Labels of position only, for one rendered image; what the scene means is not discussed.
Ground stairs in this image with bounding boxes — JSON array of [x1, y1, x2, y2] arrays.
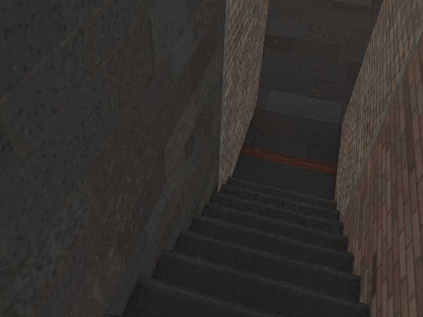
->
[[105, 178, 369, 317]]

